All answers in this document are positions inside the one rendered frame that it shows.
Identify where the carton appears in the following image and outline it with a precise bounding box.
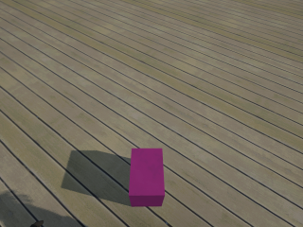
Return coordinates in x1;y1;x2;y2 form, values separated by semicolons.
129;148;165;207

